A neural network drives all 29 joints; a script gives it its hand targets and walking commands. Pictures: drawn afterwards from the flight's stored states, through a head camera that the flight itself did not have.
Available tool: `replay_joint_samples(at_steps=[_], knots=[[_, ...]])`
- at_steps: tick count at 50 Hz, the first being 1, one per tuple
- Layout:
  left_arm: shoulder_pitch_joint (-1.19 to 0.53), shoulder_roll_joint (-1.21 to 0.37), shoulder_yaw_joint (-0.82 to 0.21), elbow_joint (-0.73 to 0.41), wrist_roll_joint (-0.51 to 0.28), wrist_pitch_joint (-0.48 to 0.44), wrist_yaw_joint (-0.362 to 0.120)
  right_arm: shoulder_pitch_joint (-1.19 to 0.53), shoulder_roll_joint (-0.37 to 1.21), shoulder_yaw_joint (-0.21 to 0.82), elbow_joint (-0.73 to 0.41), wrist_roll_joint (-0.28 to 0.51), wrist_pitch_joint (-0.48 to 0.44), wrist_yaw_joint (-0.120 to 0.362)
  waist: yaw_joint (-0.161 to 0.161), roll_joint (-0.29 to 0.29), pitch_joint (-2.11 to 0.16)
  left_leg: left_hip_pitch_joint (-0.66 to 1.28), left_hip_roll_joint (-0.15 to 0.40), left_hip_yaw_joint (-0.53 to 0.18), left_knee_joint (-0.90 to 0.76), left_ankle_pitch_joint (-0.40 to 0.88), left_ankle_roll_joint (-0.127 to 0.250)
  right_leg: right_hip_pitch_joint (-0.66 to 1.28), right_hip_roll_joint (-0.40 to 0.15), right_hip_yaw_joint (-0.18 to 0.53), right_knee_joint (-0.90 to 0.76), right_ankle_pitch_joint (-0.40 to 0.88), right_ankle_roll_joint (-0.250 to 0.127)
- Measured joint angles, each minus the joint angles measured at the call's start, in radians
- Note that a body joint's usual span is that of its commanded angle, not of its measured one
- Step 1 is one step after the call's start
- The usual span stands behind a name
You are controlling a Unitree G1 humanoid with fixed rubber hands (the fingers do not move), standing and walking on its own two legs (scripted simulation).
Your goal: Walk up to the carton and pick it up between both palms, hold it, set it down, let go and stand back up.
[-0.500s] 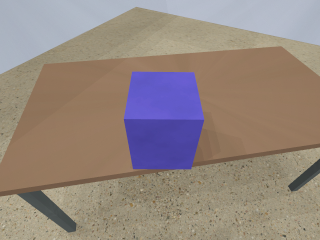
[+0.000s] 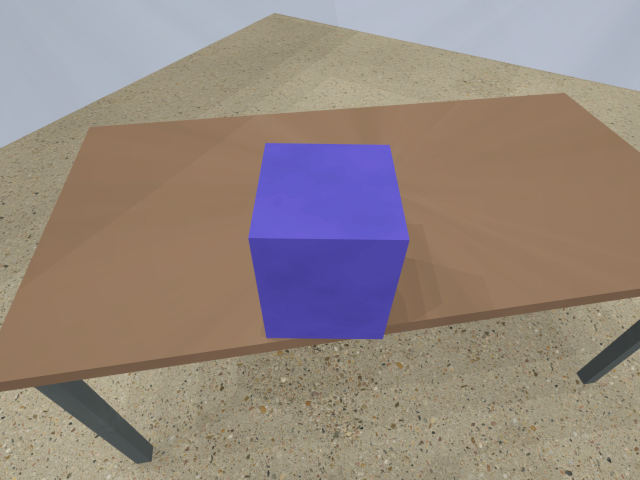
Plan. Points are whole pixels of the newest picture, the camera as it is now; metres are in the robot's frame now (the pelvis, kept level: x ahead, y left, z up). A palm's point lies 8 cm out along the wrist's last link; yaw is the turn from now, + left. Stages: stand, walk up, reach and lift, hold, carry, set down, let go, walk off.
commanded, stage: walk up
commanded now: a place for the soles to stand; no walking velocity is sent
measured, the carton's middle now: (326, 244) +0.49 +0.00 +0.00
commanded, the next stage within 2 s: none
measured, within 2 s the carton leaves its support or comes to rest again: neither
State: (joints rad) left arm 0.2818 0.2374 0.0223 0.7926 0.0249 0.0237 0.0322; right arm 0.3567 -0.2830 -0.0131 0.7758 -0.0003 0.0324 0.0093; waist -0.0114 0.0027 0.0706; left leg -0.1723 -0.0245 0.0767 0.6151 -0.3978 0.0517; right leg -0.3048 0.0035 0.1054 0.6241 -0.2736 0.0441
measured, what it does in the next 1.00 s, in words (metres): stands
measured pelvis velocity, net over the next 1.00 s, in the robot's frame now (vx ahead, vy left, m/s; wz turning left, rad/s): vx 0.00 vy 0.00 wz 0.03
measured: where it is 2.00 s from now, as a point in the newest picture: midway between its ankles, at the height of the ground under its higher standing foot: outside the picture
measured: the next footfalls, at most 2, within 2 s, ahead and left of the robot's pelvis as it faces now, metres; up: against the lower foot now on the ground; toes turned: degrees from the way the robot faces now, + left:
none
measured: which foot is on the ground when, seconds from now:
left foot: down 0.00-1.00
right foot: down 0.00-1.00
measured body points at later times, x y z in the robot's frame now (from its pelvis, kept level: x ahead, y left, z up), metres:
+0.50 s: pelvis +0.00 +0.00 +0.00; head +0.01 +0.00 +0.45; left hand +0.08 +0.26 -0.13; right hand +0.05 -0.27 -0.13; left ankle -0.04 +0.08 -0.72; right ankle +0.04 -0.15 -0.72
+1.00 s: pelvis +0.00 +0.00 +0.00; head +0.01 +0.00 +0.45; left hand +0.07 +0.26 -0.13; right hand +0.05 -0.27 -0.13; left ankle -0.04 +0.08 -0.72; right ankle +0.04 -0.15 -0.72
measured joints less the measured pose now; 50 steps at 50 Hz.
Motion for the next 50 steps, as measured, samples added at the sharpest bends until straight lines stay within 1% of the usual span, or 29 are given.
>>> replay_joint_samples(at_steps=[7, 12, 20, 29, 37, 41, 45, 50], knots=[[0.001, 0.002, 0.0, -0.006, 0.002, -0.002, -0.001, 0.0, -0.002, -0.002, -0.004, -0.008, 0.005, 0.001, -0.002, 0.006, -0.006, -0.013, 0.001, -0.013, 0.015, -0.005, -0.002, -0.002, -0.001, -0.012, 0.001, -0.002, -0.003], [-0.003, 0.008, 0.001, -0.001, -0.002, 0.003, -0.001, 0.007, 0.0, -0.004, -0.004, -0.004, -0.005, 0.001, 0.003, -0.004, -0.005, -0.004, -0.01, -0.009, -0.006, 0.007, 0.004, -0.001, -0.011, -0.006, -0.003, 0.0, 0.001], [-0.004, 0.004, -0.001, -0.005, 0.002, -0.004, 0.0, 0.005, 0.006, 0.004, -0.006, 0.0, 0.0, -0.001, -0.003, -0.003, 0.002, 0.0, -0.001, -0.015, -0.008, 0.008, -0.002, 0.01, -0.004, -0.014, -0.02, 0.008, -0.001], [-0.002, 0.003, 0.0, -0.002, -0.002, 0.002, -0.001, 0.007, 0.003, -0.003, -0.006, -0.002, -0.002, 0.002, 0.003, -0.003, -0.008, -0.006, -0.009, -0.019, 0.0, 0.004, 0.001, 0.002, -0.012, -0.015, -0.002, -0.004, 0.0], [0.005, 0.003, -0.001, -0.003, 0.002, -0.006, -0.001, -0.001, 0.004, 0.001, -0.007, -0.005, 0.001, 0.0, -0.001, 0.004, -0.003, -0.006, -0.001, -0.028, 0.003, 0.003, -0.004, 0.011, -0.006, -0.024, -0.014, 0.002, -0.003], [0.001, 0.006, -0.001, -0.002, 0.001, -0.002, -0.002, 0.002, 0.002, -0.004, -0.008, -0.011, 0.002, 0.001, 0.001, 0.001, -0.005, -0.013, -0.008, -0.033, 0.009, 0.002, -0.002, 0.006, -0.013, -0.028, -0.005, -0.004, -0.002], [0.003, 0.008, 0.002, 0.0, -0.002, 0.004, -0.003, 0.006, 0.003, -0.005, -0.004, -0.001, -0.004, 0.001, 0.005, -0.006, -0.008, -0.006, -0.014, -0.027, -0.005, 0.009, 0.002, 0.005, -0.018, -0.02, -0.005, -0.003, 0.0], [0.004, 0.006, 0.001, -0.002, 0.001, -0.002, -0.002, 0.002, 0.007, 0.0, -0.005, 0.002, -0.002, 0.0, 0.0, -0.002, -0.001, -0.004, -0.007, -0.032, -0.008, 0.011, -0.001, 0.014, -0.012, -0.025, -0.022, 0.006, 0.001]])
